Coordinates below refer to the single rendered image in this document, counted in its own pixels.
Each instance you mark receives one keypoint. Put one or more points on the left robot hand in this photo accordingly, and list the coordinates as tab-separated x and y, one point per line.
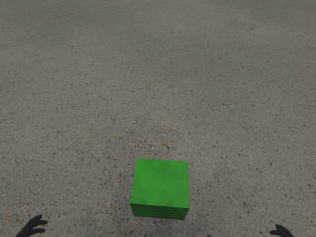
28	230

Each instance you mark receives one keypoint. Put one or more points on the right robot hand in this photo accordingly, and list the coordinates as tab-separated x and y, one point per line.
281	231

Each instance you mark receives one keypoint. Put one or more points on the carton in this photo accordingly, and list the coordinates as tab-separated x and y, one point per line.
160	189

